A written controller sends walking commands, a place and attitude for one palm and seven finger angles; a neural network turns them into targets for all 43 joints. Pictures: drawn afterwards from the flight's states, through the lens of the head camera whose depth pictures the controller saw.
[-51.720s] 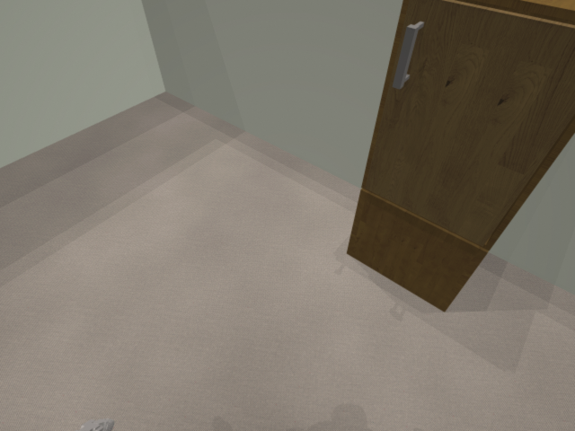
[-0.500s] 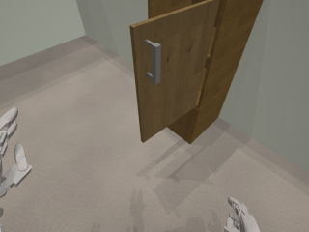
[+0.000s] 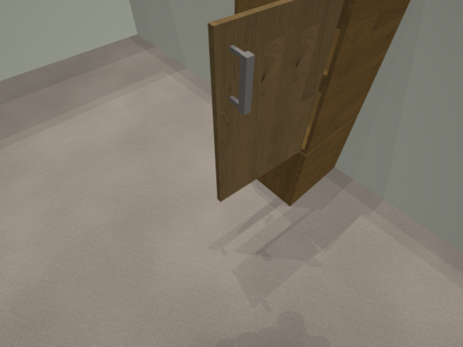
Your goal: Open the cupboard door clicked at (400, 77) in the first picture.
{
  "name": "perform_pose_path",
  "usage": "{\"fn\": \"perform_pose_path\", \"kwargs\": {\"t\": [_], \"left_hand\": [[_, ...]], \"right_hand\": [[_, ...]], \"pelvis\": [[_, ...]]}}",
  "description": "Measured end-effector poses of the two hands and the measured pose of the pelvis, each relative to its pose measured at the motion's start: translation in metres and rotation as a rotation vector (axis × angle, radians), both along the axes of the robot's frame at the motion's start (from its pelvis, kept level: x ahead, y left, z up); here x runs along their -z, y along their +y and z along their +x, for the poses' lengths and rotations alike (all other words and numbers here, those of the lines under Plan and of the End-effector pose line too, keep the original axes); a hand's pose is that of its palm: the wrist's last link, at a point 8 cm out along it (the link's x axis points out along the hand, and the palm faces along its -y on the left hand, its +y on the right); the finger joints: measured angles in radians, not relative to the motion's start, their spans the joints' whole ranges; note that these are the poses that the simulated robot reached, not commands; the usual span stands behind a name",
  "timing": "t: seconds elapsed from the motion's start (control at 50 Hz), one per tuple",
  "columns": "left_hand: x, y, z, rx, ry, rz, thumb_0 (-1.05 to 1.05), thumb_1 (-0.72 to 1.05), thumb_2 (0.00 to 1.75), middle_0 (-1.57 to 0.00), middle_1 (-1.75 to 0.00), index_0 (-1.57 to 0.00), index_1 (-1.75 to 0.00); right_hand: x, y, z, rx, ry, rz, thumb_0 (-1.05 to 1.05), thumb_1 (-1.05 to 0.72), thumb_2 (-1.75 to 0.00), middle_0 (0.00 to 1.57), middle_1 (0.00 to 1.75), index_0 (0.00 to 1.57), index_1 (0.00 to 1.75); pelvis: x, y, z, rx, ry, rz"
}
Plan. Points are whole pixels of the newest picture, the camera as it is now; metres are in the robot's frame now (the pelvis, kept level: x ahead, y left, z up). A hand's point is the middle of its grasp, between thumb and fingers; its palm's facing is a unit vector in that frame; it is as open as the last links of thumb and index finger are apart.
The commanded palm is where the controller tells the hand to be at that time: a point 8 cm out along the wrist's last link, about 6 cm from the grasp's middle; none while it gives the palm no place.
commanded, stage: let the arm hang, fingers relaxed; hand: left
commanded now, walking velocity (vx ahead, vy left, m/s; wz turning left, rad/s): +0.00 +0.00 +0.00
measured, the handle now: (239, 81) +0.61 +0.02 +0.13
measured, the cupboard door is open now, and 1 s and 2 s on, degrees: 86 86 86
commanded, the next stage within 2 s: look to check the result in 0.58 s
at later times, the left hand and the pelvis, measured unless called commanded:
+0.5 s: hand out of the picture +0.02 +0.18 -0.17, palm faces +0.01 -0.98 -0.21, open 7.3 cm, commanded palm none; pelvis +0.00 +0.00 +0.00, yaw -1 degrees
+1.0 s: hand out of the picture +0.04 +0.19 -0.17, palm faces +0.01 -0.97 -0.25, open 7.4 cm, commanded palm none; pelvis +0.02 -0.01 +0.00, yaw +0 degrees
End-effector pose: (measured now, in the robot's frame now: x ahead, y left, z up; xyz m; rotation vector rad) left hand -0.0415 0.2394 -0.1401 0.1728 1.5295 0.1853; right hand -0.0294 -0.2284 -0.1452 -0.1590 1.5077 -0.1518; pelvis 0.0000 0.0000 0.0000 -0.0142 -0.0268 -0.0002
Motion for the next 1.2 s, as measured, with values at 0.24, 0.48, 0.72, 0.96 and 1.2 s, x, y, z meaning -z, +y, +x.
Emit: {"fn": "perform_pose_path", "kwargs": {"t": [0.24,0.48,0.72,0.96,1.2], "left_hand": [[-0.003,-0.004,0.018,0.012,-0.056,0.01,0.01,0.91,0.9,-0.2,-0.3,-0.2,-0.3],[0.001,-0.016,0.055,0.031,-0.145,-0.019,0.01,0.93,0.9,-0.2,-0.3,-0.2,-0.3],[-0.002,-0.011,0.054,0.025,-0.118,-0.002,0.01,0.91,0.9,-0.2,-0.3,-0.2,-0.3],[-0.006,-0.004,0.072,0.038,-0.141,0.021,0.01,0.91,0.9,-0.2,-0.3,-0.2,-0.3],[-0.013,0.003,0.105,0.067,-0.202,0.048,0.0,0.91,0.9,-0.2,-0.3,-0.2,-0.3]], "right_hand": [[0.012,0.033,-0.002,0.042,-0.031,0.082,0.01,-0.9,-0.9,0.2,0.3,0.2,0.3],[0.009,0.027,0.014,0.044,-0.078,0.058,0.01,-0.91,-0.9,0.2,0.3,0.2,0.3],[0.006,0.006,0.026,0.026,-0.072,0.025,0.01,-0.91,-0.9,0.2,0.3,0.2,0.3],[0.002,-0.013,0.055,-0.004,-0.11,-0.004,0.01,-0.9,-0.9,0.2,0.3,0.2,0.3],[-0.003,-0.032,0.087,-0.03,-0.167,-0.032,0.01,-0.9,-0.9,0.2,0.3,0.2,0.3]], "pelvis": [[0.0,0.005,0.0,0.011,-0.005,0.01],[0.0,0.004,0.004,0.014,-0.003,0.015],[-0.002,-0.001,0.01,0.01,-0.004,0.014],[-0.003,-0.006,0.017,0.006,-0.004,0.015],[-0.005,-0.011,0.024,0.007,-0.002,0.016]]}}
